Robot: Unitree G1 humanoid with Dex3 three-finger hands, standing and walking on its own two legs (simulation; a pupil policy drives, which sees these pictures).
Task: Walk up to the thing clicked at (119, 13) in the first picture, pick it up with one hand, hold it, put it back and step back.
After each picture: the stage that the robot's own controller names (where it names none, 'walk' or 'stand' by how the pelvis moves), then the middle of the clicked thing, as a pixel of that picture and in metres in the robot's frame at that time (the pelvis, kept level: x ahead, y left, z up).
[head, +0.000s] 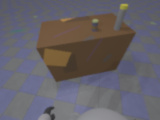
stand; (120, 18) +1.01 -0.24 +0.11
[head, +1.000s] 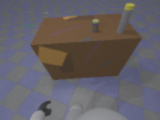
sink last; (124, 19) +0.89 -0.22 +0.13
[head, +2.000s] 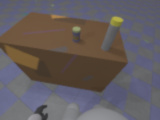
sink last; (110, 36) +0.60 -0.07 +0.14
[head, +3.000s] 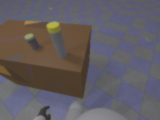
stand; (58, 42) +0.46 +0.26 +0.15
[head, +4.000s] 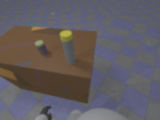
stand; (69, 49) +0.45 +0.20 +0.12
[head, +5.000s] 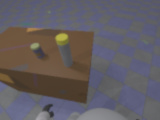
stand; (65, 52) +0.43 +0.21 +0.11
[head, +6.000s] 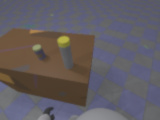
stand; (66, 54) +0.42 +0.21 +0.10
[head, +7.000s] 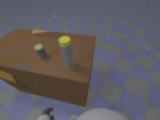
stand; (67, 54) +0.43 +0.21 +0.10
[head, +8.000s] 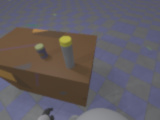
stand; (68, 54) +0.43 +0.20 +0.10
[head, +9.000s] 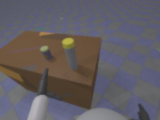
rise first; (71, 56) +0.42 +0.20 +0.11
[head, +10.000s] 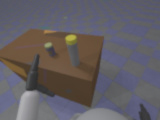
go down; (73, 52) +0.45 +0.20 +0.11
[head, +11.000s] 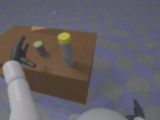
go down; (67, 51) +0.45 +0.19 +0.11
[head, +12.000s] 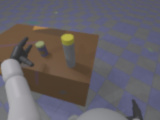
go down; (69, 53) +0.43 +0.18 +0.11
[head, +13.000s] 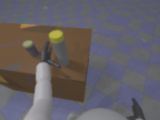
close in; (61, 51) +0.43 +0.21 +0.12
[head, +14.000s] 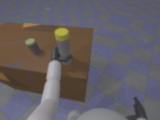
lift; (64, 49) +0.43 +0.19 +0.14
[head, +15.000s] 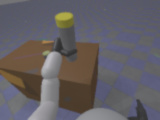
lift; (68, 41) +0.33 +0.14 +0.32
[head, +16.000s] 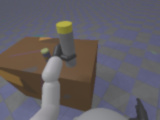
hold; (68, 47) +0.35 +0.16 +0.26
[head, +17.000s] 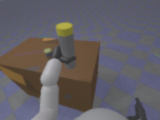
hold; (67, 49) +0.32 +0.16 +0.27
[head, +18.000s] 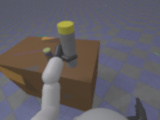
crouch; (69, 48) +0.34 +0.15 +0.27
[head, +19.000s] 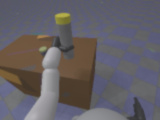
crouch; (66, 39) +0.40 +0.17 +0.27
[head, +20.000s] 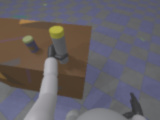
lower; (60, 47) +0.44 +0.20 +0.13
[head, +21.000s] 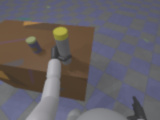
lower; (64, 48) +0.43 +0.20 +0.14
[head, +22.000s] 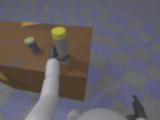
lower; (62, 48) +0.43 +0.20 +0.14
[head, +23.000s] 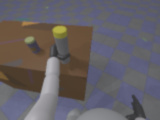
lower; (62, 47) +0.44 +0.20 +0.14
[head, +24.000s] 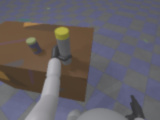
loosen; (64, 48) +0.43 +0.19 +0.14
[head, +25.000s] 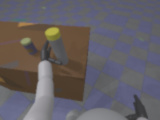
withdraw; (59, 49) +0.43 +0.21 +0.14
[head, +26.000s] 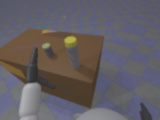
sink last; (73, 54) +0.42 +0.19 +0.12
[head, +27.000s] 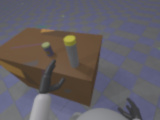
stand; (72, 53) +0.43 +0.19 +0.11
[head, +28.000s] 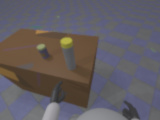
stand; (69, 55) +0.41 +0.20 +0.11
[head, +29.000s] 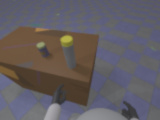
stand; (69, 54) +0.42 +0.20 +0.11
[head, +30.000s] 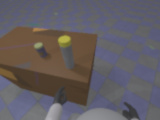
stand; (67, 54) +0.41 +0.20 +0.11
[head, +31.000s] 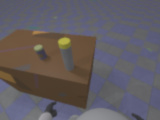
walk; (67, 56) +0.41 +0.20 +0.11
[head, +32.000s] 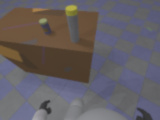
walk; (73, 26) +0.61 +0.19 +0.14
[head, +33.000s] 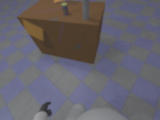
walk; (85, 6) +1.01 +0.16 +0.13
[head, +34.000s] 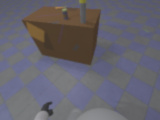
stand; (83, 11) +1.11 +0.18 +0.13
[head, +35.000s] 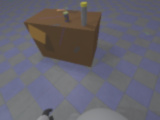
stand; (83, 15) +1.09 +0.17 +0.10
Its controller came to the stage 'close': yes
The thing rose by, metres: 0.21
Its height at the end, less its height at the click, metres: +0.00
